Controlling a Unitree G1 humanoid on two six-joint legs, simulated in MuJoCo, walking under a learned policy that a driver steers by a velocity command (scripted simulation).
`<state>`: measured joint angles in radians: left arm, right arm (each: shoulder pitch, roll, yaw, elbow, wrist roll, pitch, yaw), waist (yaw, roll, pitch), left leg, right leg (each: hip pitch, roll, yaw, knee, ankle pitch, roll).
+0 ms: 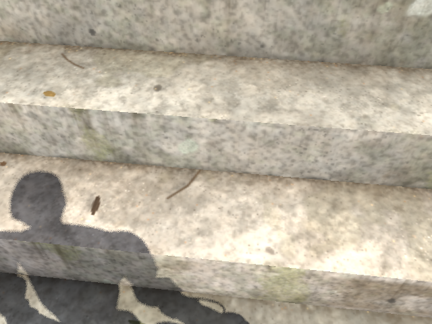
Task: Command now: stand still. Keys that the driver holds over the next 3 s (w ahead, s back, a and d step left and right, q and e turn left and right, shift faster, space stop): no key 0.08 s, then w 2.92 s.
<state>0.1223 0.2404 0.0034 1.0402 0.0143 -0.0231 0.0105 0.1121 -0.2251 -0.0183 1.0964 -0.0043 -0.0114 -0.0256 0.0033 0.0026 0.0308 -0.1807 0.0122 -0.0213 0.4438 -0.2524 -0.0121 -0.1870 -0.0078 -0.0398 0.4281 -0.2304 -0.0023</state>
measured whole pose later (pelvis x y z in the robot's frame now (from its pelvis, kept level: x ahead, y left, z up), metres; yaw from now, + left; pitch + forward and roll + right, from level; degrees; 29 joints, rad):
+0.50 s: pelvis +0.02 +0.00 +0.00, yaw +0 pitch +0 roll +0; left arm 0.10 0.23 -0.01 1.05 0.01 -0.05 0.01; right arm 0.09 -0.22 0.01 1.07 0.00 -0.04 -0.02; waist 0.00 0.00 0.00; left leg -0.11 0.01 -0.02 0.35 -0.24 -0.01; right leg -0.12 -0.01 -0.04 0.35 -0.22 0.00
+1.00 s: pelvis +0.03 +0.00 +0.01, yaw +0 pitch +0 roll +0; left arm 0.03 0.26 -0.03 1.01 0.02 -0.05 0.00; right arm 0.03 -0.26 0.02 1.02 -0.01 -0.05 -0.01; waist 0.00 0.00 -0.01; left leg -0.06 0.01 -0.02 0.25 -0.19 -0.01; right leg -0.07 -0.01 -0.04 0.25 -0.18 0.00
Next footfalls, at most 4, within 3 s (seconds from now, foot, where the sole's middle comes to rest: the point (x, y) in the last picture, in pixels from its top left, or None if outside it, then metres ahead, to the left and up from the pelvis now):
none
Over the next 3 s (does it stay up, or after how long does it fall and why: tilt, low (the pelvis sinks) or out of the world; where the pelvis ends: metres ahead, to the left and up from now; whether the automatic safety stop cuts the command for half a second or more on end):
stays up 0.02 0.01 0.01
